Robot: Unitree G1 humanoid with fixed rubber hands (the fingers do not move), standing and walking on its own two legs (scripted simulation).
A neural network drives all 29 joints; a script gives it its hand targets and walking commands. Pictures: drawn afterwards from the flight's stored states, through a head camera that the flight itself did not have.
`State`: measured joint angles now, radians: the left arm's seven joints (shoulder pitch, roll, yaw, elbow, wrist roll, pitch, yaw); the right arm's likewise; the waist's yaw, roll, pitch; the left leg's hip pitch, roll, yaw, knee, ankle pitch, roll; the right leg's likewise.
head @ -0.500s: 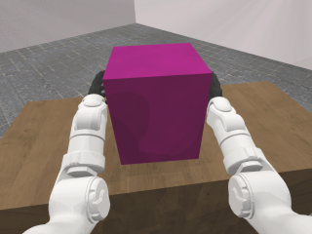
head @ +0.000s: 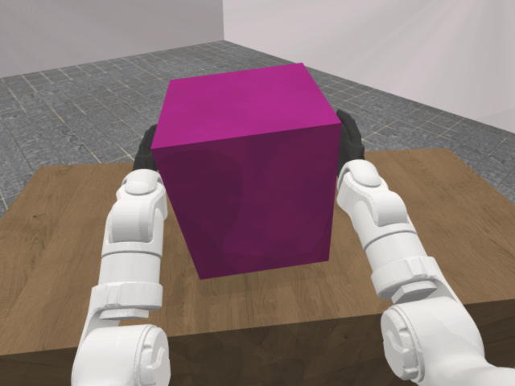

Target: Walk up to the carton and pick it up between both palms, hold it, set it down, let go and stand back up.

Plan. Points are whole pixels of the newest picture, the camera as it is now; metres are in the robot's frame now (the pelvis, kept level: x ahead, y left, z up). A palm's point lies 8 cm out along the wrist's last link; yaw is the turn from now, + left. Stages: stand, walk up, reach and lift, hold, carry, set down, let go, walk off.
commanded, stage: hold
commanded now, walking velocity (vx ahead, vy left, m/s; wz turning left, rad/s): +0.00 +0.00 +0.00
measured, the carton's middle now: (250, 171) +0.40 -0.02 +0.19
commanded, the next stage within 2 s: none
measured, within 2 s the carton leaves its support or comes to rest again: neither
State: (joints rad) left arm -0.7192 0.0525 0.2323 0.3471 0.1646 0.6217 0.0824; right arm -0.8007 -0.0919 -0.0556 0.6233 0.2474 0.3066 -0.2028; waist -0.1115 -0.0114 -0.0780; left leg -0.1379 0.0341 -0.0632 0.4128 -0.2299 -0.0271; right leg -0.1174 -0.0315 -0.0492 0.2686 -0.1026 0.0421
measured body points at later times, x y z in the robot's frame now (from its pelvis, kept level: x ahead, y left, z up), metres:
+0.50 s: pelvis +0.00 -0.01 +0.00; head -0.06 -0.01 +0.44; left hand +0.38 +0.14 +0.22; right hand +0.39 -0.17 +0.23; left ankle +0.00 +0.13 -0.75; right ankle +0.03 -0.15 -0.75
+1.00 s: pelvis +0.00 -0.01 +0.00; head -0.09 +0.00 +0.44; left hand +0.38 +0.13 +0.26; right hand +0.38 -0.17 +0.28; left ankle +0.00 +0.13 -0.75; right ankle +0.03 -0.15 -0.75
